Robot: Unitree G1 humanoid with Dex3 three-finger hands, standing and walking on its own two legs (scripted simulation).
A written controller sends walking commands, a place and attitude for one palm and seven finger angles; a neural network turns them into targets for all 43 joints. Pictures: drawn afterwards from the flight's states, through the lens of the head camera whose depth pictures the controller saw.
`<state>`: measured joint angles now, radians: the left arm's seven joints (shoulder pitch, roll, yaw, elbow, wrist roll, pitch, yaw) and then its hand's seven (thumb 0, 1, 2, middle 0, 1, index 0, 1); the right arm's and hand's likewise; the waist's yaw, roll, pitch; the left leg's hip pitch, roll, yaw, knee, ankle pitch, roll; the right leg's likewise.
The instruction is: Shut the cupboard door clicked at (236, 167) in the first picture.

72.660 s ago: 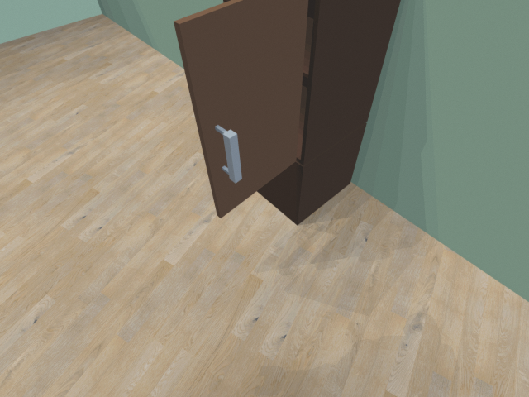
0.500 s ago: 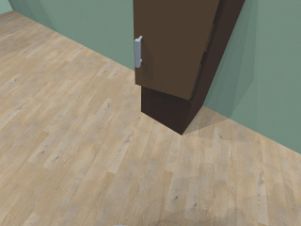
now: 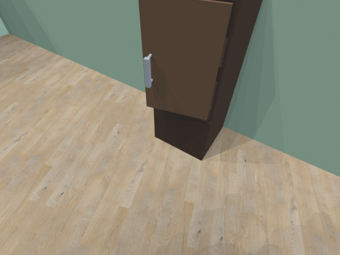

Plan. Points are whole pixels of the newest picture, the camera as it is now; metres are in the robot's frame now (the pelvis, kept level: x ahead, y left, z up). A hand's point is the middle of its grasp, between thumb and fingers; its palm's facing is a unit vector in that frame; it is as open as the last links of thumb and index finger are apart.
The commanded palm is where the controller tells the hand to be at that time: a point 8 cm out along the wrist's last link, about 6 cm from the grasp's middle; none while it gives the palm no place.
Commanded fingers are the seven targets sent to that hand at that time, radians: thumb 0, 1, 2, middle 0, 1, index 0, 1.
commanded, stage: let the arm hang, fingers relaxed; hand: left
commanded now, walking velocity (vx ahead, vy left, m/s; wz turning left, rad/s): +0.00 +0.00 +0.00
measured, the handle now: (149, 70) +0.94 +0.15 -0.08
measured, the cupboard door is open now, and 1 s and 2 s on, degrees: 15 15 15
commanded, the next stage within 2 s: look to check the result in 0.06 s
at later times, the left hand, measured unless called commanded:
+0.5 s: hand out of the picture +0.03 +0.20 -0.17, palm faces +0.00 -0.97 -0.26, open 7.4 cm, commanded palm none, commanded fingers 0.00 0.90 0.90 -0.20 -0.30 -0.20 -0.30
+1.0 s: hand out of the picture +0.06 +0.18 -0.18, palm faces +0.08 -0.97 -0.25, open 7.4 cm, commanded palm none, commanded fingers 0.00 0.90 0.90 -0.20 -0.30 -0.20 -0.30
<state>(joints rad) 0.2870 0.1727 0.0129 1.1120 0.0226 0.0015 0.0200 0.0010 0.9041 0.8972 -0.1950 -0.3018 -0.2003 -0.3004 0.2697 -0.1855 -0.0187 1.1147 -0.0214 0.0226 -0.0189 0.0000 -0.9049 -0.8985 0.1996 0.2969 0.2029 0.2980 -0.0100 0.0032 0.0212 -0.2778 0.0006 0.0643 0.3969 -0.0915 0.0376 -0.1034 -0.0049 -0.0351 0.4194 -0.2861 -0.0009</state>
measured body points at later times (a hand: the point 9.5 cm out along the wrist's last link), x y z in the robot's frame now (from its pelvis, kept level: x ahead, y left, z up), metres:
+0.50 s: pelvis +0.03 -0.01 +0.00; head +0.04 -0.01 +0.45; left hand +0.03 +0.25 -0.15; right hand +0.06 -0.26 -0.15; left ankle +0.08 +0.10 -0.74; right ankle -0.04 -0.12 -0.74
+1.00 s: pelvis +0.04 -0.02 -0.01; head +0.06 -0.02 +0.44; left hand +0.06 +0.23 -0.16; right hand +0.08 -0.27 -0.16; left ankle +0.08 +0.09 -0.74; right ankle -0.03 -0.12 -0.74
